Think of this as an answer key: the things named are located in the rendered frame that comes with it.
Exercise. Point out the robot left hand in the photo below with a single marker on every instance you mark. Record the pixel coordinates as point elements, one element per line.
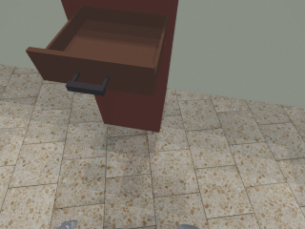
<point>68,224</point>

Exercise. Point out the drawer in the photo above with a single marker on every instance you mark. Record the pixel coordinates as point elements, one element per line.
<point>126,45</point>

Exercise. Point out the cabinet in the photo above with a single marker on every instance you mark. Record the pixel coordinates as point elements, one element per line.
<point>136,111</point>

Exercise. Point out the handle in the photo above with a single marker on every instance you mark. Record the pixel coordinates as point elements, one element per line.
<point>87,88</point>

